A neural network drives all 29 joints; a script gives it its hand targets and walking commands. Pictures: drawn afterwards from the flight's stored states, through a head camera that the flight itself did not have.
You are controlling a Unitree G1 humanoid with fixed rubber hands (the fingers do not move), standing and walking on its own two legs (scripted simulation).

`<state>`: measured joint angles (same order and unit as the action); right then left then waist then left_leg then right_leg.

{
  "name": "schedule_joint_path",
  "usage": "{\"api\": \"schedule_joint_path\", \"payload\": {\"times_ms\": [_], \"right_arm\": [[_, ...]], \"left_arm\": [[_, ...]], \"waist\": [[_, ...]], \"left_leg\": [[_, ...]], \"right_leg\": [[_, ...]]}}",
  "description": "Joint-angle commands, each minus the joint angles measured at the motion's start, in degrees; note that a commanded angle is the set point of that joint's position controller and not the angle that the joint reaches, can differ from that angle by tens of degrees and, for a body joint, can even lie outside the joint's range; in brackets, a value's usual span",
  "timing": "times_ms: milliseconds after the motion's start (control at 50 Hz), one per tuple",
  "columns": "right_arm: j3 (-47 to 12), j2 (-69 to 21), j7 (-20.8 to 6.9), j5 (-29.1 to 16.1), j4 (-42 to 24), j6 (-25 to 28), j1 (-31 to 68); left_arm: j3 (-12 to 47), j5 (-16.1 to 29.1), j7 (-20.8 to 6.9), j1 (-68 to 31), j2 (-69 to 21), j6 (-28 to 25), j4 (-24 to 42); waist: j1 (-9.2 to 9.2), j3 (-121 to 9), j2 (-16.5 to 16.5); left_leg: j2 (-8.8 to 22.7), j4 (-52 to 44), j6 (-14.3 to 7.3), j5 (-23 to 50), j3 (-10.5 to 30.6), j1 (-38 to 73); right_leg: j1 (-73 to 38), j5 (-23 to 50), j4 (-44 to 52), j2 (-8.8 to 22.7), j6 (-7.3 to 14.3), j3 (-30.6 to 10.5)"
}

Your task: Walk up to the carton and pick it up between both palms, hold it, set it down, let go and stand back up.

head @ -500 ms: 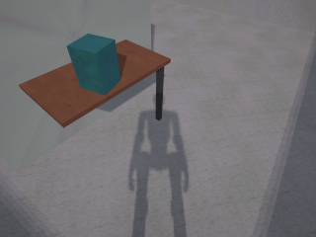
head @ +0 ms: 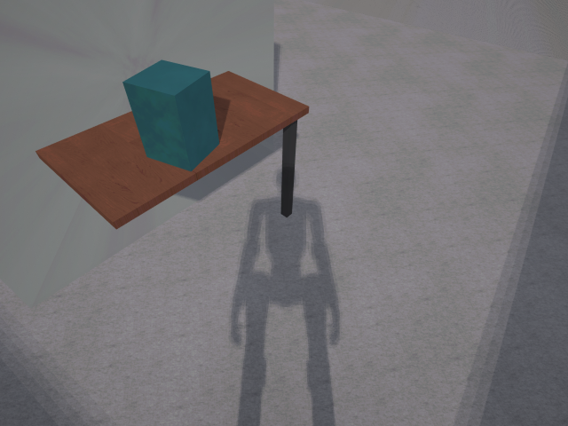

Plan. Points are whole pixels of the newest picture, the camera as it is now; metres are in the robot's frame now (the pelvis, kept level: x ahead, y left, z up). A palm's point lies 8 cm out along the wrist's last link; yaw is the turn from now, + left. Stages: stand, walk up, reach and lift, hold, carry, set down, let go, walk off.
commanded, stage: stand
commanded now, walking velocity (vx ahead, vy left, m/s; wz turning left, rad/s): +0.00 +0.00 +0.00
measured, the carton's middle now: (176, 116) +0.97 +0.36 -0.07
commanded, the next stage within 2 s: walk up in 0.38 s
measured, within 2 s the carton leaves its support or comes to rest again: neither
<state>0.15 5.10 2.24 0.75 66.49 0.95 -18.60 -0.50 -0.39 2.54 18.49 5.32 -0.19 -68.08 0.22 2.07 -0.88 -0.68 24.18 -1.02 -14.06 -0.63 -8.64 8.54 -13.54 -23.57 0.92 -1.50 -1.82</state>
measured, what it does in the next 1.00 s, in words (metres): steps on the spot, turning left: left foot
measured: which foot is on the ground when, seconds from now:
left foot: down 0.00-0.68, up 0.70-0.86, down 0.88-1.00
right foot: down 0.00-0.88, up 0.90-1.00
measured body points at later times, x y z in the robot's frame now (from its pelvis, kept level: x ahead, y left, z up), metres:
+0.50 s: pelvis +0.00 +0.00 +0.00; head +0.01 +0.01 +0.45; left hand -0.03 +0.19 -0.17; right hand -0.03 -0.20 -0.16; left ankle -0.01 +0.11 -0.74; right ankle -0.01 -0.14 -0.74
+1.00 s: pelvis +0.07 +0.04 -0.04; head +0.07 +0.10 +0.41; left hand +0.07 +0.33 -0.20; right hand +0.14 -0.22 -0.14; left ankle +0.07 +0.16 -0.74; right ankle +0.05 -0.09 -0.67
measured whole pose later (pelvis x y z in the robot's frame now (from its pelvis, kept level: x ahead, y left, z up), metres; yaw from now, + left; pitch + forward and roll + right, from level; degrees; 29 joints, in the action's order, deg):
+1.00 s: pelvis +0.07 +0.04 -0.04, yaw +18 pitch -4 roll +0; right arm 3.7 11.0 2.0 2.5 48.6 2.3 -26.6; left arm -3.5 -2.9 -1.7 12.8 19.2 1.6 -52.5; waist 1.1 5.1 -7.3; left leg -1.4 45.6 -1.7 -22.7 1.1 -19.4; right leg 21.8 -28.8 -70.7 2.1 1.3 1.9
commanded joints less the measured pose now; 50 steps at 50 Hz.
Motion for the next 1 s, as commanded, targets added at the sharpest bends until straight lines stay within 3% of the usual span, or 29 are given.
{"api": "schedule_joint_path", "payload": {"times_ms": [0,20,80,140,240,260,320,400,540,560,580,600,620,640,660,680,700,720,740,780,800,820,840,860,880,900,920,940,980], "right_arm": [[0.37,3.54,0.19,-0.17,-0.14,0.58,-6.35],[0.31,3.24,0.24,-0.16,-0.19,0.51,-5.17],[0.42,3.71,0.18,0.11,-0.49,0.1,-6.02],[0.99,5.63,0.06,-0.07,-0.74,0.46,-4.72],[0.57,4.36,0.41,-0.46,-0.15,0.38,-5.8],[0.58,4.55,0.44,-0.37,-0.03,0.43,-5.89],[0.72,4.37,0.44,-0.24,-0.41,0.48,-5.85],[0.69,4.29,0.27,-0.03,-0.53,0.31,-4.62],[0.84,4.82,0.27,-0.05,-0.21,0.37,-5.82],[3.74,12.41,0.25,1.05,-5.15,1.08,-8.72],[4.23,13.97,0.06,1.01,-6.09,1.2,-6.71],[4.2,13.18,-0.09,0.68,-7.8,0.99,-4.6],[4.63,13.49,-0.28,1.27,-10.16,0.94,-0.56],[5.18,12.75,-0.48,1.22,-13.37,1.13,3.26],[4.78,10.28,-0.7,1.13,-15.49,1.19,4.71],[4.48,8.23,-0.77,1.75,-16.71,1.4,3.88],[4.48,8.05,-0.99,2.6,-17.14,1.58,0.14],[4.93,8.54,-1.15,2.32,-16.67,1.6,-3.39],[5.32,9.24,-1.57,2.08,-16.97,1.55,-4.53],[5.37,8.27,-2.44,1.42,-17.83,1.55,-8.03],[5.54,7.71,-2.65,1.35,-16.48,1.72,-14.15],[5.94,7.88,-2.41,1.04,-14.78,2.12,-23.29],[6.98,10.24,-1.88,1.8,-12.86,2.62,-29.72],[7.33,15.37,-1.13,2.98,-12.84,2.7,-33.96],[6.76,18.3,-0.64,2.57,-16.41,2.0,-27.08],[7.09,20.08,0.02,1.5,-18.8,1.1,-21.44],[7.36,21.28,0.68,1.31,-20.22,1.35,-18.21],[6.92,20.16,1.04,1.61,-21.43,1.72,-14.91],[6.34,20.14,0.9,1.84,-23.26,2.58,-11.43]], "left_arm": [[-0.37,0.04,0.09,6.14,3.52,-0.28,0.16],[-0.2,-0.11,0.05,5.54,2.36,-0.34,0.14],[-0.47,-0.17,0.27,4.99,3.63,-0.53,0.19],[-0.27,-0.06,-0.03,5.0,3.31,-0.58,0.42],[-0.17,0.11,0.01,6.26,2.55,-0.47,0.09],[-0.42,0.04,-0.01,6.05,3.55,-0.58,-0.09],[-0.76,-0.2,-0.04,4.77,4.36,-0.53,0.43],[-0.41,0.06,0.16,4.52,2.62,-0.38,0.56],[-0.3,-0.28,-0.18,4.34,3.15,-0.62,0.58],[-4.32,-2.29,-0.5,-0.5,15.61,-1.59,9.05],[-5.04,-2.57,-0.54,-0.43,16.06,-1.63,9.85],[-4.69,-2.65,-0.79,0.77,14.52,-1.64,10.28],[-4.42,-2.34,-0.9,4.67,13.47,-1.87,9.64],[-4.68,-1.98,-0.92,7.15,13.92,-2.18,9.2],[-5.4,-1.79,-0.58,9.01,16.03,-2.21,9.11],[-5.77,-2.3,0.14,7.66,17.58,-2.39,9.54],[-5.52,-2.91,0.54,3.41,17.38,-2.46,11.14],[-5.58,-3.28,0.47,-0.08,17.81,-2.55,12.39],[-5.29,-3.55,0.09,-2.2,17.59,-2.88,13.13],[-5.19,-4.05,-0.66,-8.1,18.23,-3.14,15.16],[-5.11,-3.94,-1.17,-12.04,18.78,-2.86,16.01],[-4.96,-4.3,-1.72,-16.49,19.55,-2.43,17.79],[-4.28,-4.84,-2.27,-16.37,16.7,-1.57,18.29],[-2.66,-4.62,-3.39,-15.19,11.41,-0.79,20.44],[-2.46,-3.76,-3.96,-9.92,12.08,0.07,22.86],[-2.79,-2.53,-4.49,-6.03,13.53,0.5,22.77],[-2.81,-1.75,-4.61,-5.73,15.1,0.68,23.49],[-2.5,-1.72,-5.06,-4.54,16.21,0.62,22.46],[-2.53,-2.08,-5.08,-4.46,17.0,0.51,22.61]], "waist": [[-0.51,2.98,0.31],[-0.21,4.18,1.83],[0.67,3.63,1.09],[-0.13,3.98,-0.42],[-0.96,2.71,1.59],[-0.72,3.27,-0.25],[-0.17,4.21,-0.15],[-0.23,4.21,2.33],[-0.16,3.35,0.16],[-1.64,1.17,-1.87],[-2.51,3.58,-0.54],[-3.61,6.51,-0.02],[-5.82,7.04,-0.17],[-7.49,7.96,-2.96],[-8.58,7.77,-8.4],[-7.9,8.48,-11.41],[-5.28,9.77,-6.11],[-3.31,9.05,-4.63],[-2.12,7.67,-2.06],[0.79,8.36,-4.52],[4.22,6.92,-3.8],[9.13,4.28,-1.85],[11.29,2.75,9.18],[12.73,2.91,22.3],[6.72,4.55,20.24],[3.33,6.81,15.07],[2.07,8.92,13.46],[0.08,9.32,9.78],[-0.64,9.01,7.21]], "left_leg": [[5.09,-5.93,-1.44,6.19,4.78,-1.98],[5.37,-5.65,-1.24,6.46,4.69,-2.27],[5.46,-5.7,-1.44,6.6,4.86,-2.46],[4.94,-5.71,-1.27,6.41,4.33,-3.06],[4.94,-5.87,-1.4,7.17,4.38,-2.69],[5.19,-5.93,-1.3,7.5,4.8,-2.07],[5.14,-5.35,-1.38,6.56,4.6,-2.39],[4.92,-5.82,-1.28,5.37,4.19,-2.39],[5.13,-5.34,-1.48,7.01,4.35,-2.76],[5.17,-0.5,-4.34,-18.53,16.99,-11.75],[7.05,-1.29,-5.79,-27.9,20.94,-18.07],[6.89,-0.78,-5.7,-31.13,21.66,-24.66],[5.01,2.74,-4.91,-29.91,17.97,-26.42],[1.97,8.65,-2.67,-25.43,13.12,-32.03],[-1.26,19.66,-0.77,-17.44,6.08,-36.43],[1.78,31.53,0.58,-16.48,2.96,-39.44],[6.43,35.31,0.62,-16.99,4.47,-39.21],[8.44,35.52,0.43,-16.94,5.87,-35.69],[9.38,31.63,0.24,-15.78,6.84,-29.7],[8.05,24.37,-0.25,-12.28,3.96,-17.74],[6.23,19.18,-0.61,-5.31,1.2,-6.32],[3.28,14.23,-0.36,1.02,-1.45,5.7],[0.62,10.97,-0.76,-1.24,-0.81,12.84],[6.3,2.08,-1.8,-16.8,18.18,12.51],[13.61,-10.44,-6.77,-38.78,43.55,5.24],[18.07,-17.98,-10.36,-48.5,53.24,0.5],[21.34,-19.36,-12.75,-49.43,56.91,-1.99],[20.76,-16.34,-12.47,-43.61,53.48,-3.17],[18.29,-11.1,-10.85,-31.02,39.39,-7.98]], "right_leg": [[2.12,7.3,3.26,3.45,1.78,-2.15],[3.25,6.88,3.43,3.41,1.89,-2.65],[1.92,7.62,3.71,3.71,1.41,-2.25],[1.79,7.37,3.48,3.39,1.88,-2.57],[1.04,8.26,3.24,3.59,1.98,-2.55],[1.58,7.58,3.49,3.52,2.04,-2.6],[2.95,7.39,3.72,3.32,1.6,-2.33],[2.97,7.17,3.52,3.19,1.54,-2.53],[1.07,8.39,4.08,3.73,1.91,-2.76],[-4.51,-14.87,-5.28,2.54,4.34,0.19],[-3.08,-22.95,-5.26,4.02,6.0,-3.32],[-3.7,-26.03,-4.81,4.37,6.52,-4.79],[-3.41,-28.57,-2.39,5.85,7.36,-6.85],[-7.67,-28.99,1.87,8.71,9.06,-10.29],[-11.48,-30.04,8.74,16.14,12.71,-17.74],[-11.14,-29.89,13.89,25.51,17.36,-24.76],[-9.56,-26.85,13.31,29.32,19.54,-25.58],[-7.72,-23.24,12.3,28.6,19.34,-21.98],[-3.67,-22.52,12.01,25.89,17.42,-16.66],[6.63,-18.61,9.08,20.95,13.84,-4.73],[13.02,-20.46,4.06,17.1,11.61,2.73],[19.27,-22.79,-6.04,12.34,9.13,9.54],[24.8,-20.76,-26.6,5.44,7.09,14.94],[35.27,-24.77,-44.49,-0.61,4.75,12.84],[37.72,-19.9,-49.18,-1.52,3.74,4.63],[35.97,-17.87,-52.14,0.85,3.62,0.85],[36.5,-17.54,-53.81,2.69,3.28,0.02],[36.3,-13.65,-53.52,3.81,2.22,-0.79],[32.03,-11.09,-48.85,6.31,1.2,-1.38]]}}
